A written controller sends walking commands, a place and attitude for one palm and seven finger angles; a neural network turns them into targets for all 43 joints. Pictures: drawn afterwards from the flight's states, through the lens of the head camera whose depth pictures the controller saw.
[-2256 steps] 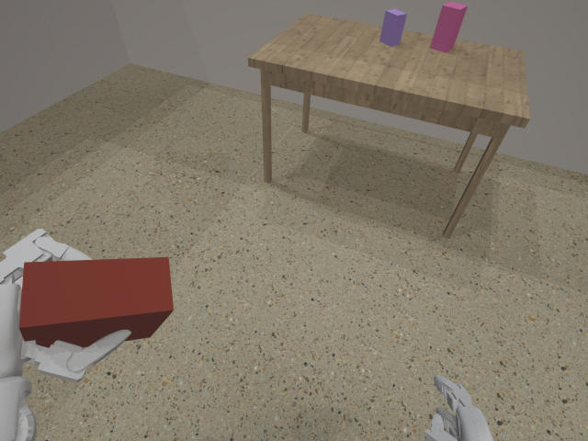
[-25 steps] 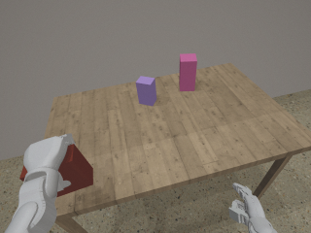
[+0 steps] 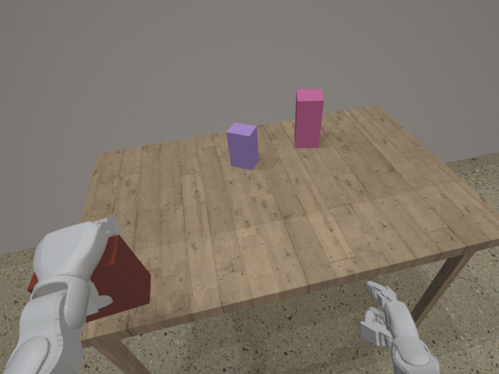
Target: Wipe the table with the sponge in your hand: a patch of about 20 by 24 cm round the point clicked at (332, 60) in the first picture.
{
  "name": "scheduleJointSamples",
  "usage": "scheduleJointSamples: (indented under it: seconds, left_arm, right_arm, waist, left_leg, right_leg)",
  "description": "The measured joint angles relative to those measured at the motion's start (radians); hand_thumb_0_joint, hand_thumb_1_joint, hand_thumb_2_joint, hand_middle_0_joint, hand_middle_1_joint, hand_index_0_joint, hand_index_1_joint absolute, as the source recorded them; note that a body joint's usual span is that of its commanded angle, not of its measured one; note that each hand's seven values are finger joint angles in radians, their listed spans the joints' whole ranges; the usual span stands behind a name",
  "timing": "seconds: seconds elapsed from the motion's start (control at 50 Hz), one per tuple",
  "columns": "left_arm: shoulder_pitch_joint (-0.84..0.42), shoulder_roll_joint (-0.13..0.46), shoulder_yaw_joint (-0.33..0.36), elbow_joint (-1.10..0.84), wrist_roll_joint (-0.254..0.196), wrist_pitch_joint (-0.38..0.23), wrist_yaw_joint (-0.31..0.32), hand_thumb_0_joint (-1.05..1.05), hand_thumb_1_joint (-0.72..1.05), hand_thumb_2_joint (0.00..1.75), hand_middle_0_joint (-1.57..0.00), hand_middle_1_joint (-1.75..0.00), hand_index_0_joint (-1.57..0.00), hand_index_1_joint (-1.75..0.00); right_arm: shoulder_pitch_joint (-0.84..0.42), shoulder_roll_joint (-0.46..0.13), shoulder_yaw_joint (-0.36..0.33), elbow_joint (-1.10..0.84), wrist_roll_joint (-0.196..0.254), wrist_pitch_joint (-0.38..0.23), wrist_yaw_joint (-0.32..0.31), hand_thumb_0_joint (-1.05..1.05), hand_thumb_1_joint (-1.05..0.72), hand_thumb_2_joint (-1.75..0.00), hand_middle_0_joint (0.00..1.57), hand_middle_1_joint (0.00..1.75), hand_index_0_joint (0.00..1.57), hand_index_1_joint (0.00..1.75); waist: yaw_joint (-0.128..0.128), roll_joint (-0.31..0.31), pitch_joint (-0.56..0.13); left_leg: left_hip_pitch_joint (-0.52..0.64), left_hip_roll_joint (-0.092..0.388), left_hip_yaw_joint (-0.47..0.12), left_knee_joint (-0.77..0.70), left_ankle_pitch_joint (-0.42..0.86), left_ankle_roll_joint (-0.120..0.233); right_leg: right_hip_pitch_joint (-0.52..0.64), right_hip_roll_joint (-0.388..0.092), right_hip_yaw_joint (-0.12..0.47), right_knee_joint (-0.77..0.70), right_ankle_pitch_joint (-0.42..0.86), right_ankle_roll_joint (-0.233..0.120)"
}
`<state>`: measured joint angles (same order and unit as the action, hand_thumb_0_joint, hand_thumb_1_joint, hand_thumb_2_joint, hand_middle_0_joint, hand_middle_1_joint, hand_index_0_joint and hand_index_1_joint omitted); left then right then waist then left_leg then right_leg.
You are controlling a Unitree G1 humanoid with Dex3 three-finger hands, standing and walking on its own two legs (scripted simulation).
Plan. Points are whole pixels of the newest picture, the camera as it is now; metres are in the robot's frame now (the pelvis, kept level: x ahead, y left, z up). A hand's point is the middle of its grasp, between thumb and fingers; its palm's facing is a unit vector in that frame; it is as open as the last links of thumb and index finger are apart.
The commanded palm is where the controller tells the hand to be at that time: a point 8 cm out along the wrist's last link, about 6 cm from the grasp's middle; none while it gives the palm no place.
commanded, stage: bring the sponge back beside the body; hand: left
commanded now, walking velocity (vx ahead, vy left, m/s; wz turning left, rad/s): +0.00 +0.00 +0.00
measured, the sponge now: (103, 287) +0.20 +0.29 +0.05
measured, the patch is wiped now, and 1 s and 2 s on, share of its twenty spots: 1.00 1.00 1.00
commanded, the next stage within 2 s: step back with the hand held close in 0.72 s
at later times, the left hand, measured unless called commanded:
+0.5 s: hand (83, 281) +0.18 +0.28 +0.10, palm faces +0.06 -0.11 -0.99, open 9.7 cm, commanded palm +0.15 +0.27 +0.18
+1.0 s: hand (114, 260) +0.21 +0.24 +0.13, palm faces +0.27 -0.82 -0.51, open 9.7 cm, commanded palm +0.15 +0.28 +0.17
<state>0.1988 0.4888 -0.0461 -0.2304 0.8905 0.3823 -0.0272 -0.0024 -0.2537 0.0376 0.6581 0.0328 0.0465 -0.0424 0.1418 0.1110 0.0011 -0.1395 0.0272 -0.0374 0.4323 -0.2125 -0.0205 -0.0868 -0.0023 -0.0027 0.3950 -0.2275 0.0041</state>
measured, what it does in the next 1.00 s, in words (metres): stands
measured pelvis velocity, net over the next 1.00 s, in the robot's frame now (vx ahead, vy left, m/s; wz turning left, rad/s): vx -0.01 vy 0.00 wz -0.02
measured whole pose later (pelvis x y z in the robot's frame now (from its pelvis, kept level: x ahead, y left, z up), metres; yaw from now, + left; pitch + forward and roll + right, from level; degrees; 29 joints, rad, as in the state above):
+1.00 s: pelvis -0.01 +0.00 -0.01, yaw -1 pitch -2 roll -1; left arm 0.36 0.41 0.24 -0.43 0.03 0.08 0.04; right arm 0.09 -0.22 0.07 0.49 0.01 0.01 -0.06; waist 0.08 0.04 0.03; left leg -0.26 0.05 -0.03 0.53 -0.24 -0.01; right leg -0.21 0.02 0.01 0.47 -0.23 0.00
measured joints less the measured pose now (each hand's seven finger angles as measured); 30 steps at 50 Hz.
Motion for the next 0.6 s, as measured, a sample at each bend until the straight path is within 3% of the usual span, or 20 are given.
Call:
scheduleJointSamples:
  seconds: [0.16, 0.6]
  left_arm:
    - [0.041, 0.019, 0.013, -0.047, -0.004, -0.033, 0.004, 0.00, -0.50, 1.09, -0.78, -1.37, -0.78, -1.39]
    - [0.093, 0.031, 0.042, -0.110, -0.026, -0.021, -0.004, 0.00, -0.50, 1.09, -0.78, -1.37, -0.78, -1.39]
  right_arm:
    - [0.009, -0.001, -0.003, -0.001, -0.005, -0.006, -0.004, 0.01, -0.91, -0.90, 0.20, 0.30, 0.20, 0.30]
    - [0.009, 0.002, 0.002, -0.003, -0.007, -0.018, -0.004, 0.01, -0.91, -0.90, 0.20, 0.30, 0.20, 0.30]
  waist:
    - [0.007, -0.001, 0.004]
    - [0.013, 0.001, 0.010]
  left_leg:
    - [0.003, 0.004, 0.000, 0.005, 0.000, -0.002]
    - [0.004, 0.009, 0.001, 0.014, -0.001, -0.005]
  right_leg:
    - [0.002, 0.005, 0.001, 0.004, 0.001, -0.003]
    - [0.003, 0.010, 0.003, 0.011, 0.003, -0.005]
